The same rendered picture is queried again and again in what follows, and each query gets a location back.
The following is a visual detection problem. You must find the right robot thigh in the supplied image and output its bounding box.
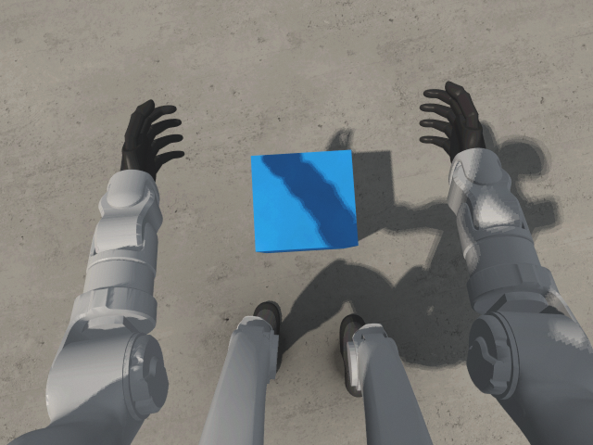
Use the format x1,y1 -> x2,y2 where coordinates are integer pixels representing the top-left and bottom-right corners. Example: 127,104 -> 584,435
347,333 -> 434,445

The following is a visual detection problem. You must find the left robot hand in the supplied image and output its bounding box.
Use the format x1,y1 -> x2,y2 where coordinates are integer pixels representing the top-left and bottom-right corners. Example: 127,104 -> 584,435
120,99 -> 184,182

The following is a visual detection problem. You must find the robot right forearm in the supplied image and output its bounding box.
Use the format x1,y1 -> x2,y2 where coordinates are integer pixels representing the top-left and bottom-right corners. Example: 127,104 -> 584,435
448,148 -> 593,354

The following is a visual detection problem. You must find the right robot shin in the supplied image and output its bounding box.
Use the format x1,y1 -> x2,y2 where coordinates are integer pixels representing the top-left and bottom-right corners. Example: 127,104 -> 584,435
351,324 -> 398,387

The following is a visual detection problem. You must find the right robot hand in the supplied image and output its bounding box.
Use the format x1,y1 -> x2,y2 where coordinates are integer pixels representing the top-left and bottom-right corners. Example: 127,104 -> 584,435
420,81 -> 486,163

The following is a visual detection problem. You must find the robot left forearm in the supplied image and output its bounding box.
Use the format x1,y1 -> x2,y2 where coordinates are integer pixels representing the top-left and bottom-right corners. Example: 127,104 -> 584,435
45,170 -> 163,420

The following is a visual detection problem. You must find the robot right upper arm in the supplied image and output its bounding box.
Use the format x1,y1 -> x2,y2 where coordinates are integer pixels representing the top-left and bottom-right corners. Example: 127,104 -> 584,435
466,311 -> 593,445

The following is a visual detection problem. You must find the robot left upper arm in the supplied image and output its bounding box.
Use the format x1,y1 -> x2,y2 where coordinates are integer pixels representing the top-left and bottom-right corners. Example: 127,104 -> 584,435
7,332 -> 169,445

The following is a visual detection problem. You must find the carton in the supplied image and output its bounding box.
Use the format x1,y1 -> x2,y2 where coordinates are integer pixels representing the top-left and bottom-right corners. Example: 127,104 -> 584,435
251,150 -> 359,253

